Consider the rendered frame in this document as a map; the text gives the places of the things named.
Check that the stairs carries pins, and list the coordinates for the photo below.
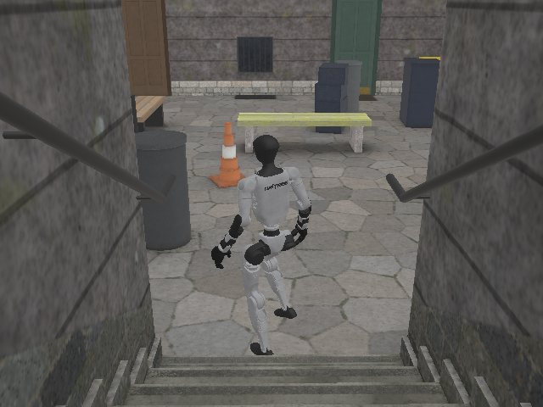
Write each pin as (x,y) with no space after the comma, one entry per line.
(285,380)

